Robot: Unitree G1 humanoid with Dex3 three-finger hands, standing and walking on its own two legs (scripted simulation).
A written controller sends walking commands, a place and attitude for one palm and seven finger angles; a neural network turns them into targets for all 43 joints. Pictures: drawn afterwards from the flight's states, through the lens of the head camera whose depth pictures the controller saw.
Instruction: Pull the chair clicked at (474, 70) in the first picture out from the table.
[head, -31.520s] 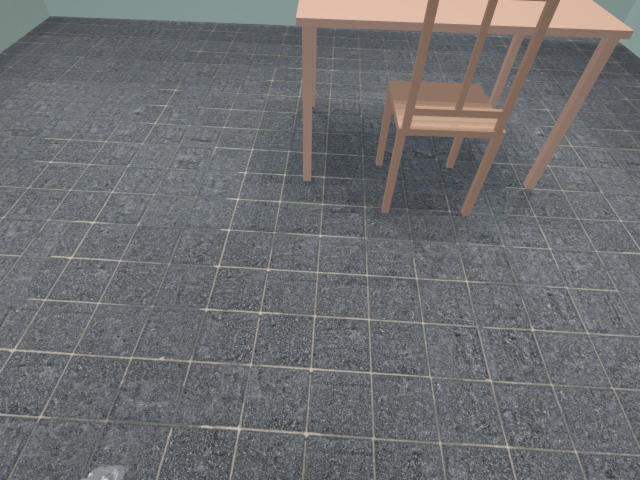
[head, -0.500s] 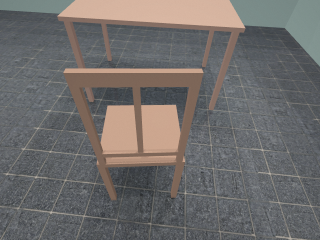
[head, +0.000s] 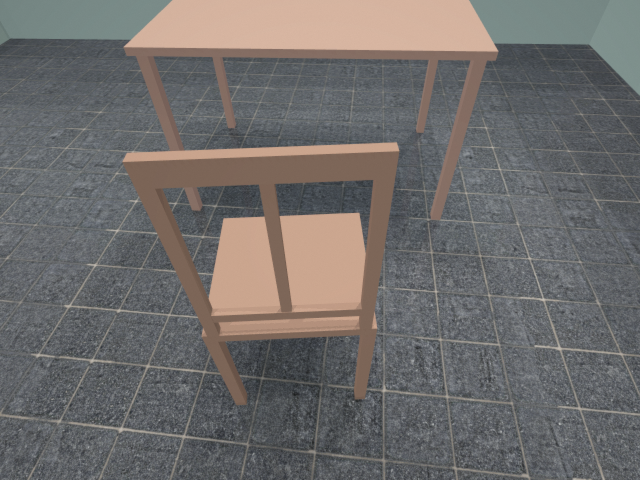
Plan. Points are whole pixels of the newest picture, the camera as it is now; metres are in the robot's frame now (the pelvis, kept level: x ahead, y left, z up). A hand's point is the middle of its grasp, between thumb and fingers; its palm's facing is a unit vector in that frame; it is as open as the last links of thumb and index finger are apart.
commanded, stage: let the arm hang, fingers relaxed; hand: left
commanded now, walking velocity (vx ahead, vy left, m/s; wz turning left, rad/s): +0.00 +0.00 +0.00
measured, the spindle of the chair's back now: (278, 256) +0.50 +0.12 -0.06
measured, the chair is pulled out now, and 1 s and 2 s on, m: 0.64 0.64 0.64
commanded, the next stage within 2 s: look to check the result in 0.30 s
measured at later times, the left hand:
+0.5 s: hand out of the picture -0.02 +0.15 -0.17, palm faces +0.06 -0.98 -0.18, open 7.4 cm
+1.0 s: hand out of the picture -0.01 +0.15 -0.17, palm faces +0.06 -0.98 -0.17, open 7.4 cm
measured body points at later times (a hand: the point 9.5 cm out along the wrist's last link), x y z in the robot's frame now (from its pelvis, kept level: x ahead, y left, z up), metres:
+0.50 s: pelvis +0.00 -0.01 +0.00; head +0.01 -0.01 +0.45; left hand -0.02 +0.21 -0.16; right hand -0.02 -0.21 -0.16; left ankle +0.04 +0.12 -0.74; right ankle -0.01 -0.11 -0.74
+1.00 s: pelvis +0.01 -0.01 +0.00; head +0.02 -0.01 +0.45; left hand -0.02 +0.20 -0.16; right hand -0.01 -0.21 -0.16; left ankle +0.04 +0.12 -0.74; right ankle -0.01 -0.11 -0.74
